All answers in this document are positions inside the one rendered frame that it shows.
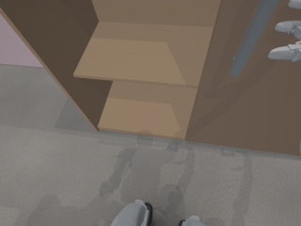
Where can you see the handle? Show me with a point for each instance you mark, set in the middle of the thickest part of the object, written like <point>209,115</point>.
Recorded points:
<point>259,21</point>

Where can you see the robot shin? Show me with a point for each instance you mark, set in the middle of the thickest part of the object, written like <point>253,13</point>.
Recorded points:
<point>140,202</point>
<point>195,218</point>

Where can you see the wardrobe door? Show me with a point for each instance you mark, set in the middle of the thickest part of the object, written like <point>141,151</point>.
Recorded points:
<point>261,108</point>

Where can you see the left robot shin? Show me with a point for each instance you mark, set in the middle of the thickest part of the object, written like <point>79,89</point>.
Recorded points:
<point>140,202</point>

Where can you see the right robot shin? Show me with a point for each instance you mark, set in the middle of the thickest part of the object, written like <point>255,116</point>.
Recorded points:
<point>195,218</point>

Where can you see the right robot hand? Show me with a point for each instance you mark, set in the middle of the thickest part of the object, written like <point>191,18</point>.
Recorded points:
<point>291,51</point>

